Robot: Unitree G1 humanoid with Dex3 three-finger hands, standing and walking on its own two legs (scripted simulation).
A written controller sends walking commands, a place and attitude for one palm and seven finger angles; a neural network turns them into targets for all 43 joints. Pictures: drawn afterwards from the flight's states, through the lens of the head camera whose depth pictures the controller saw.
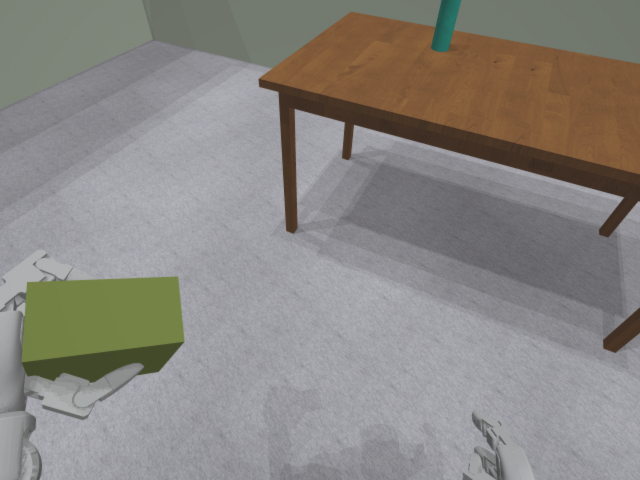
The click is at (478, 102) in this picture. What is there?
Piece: table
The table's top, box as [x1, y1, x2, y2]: [259, 12, 639, 184]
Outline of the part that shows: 259,78 259,86 639,184 639,64 454,30 449,49 445,52 438,52 430,48 434,31 434,27 350,12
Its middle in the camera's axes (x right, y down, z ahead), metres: +0.61 -0.50 +1.27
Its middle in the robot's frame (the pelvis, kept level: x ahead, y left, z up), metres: +1.31 -0.53 -0.08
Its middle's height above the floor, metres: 0.69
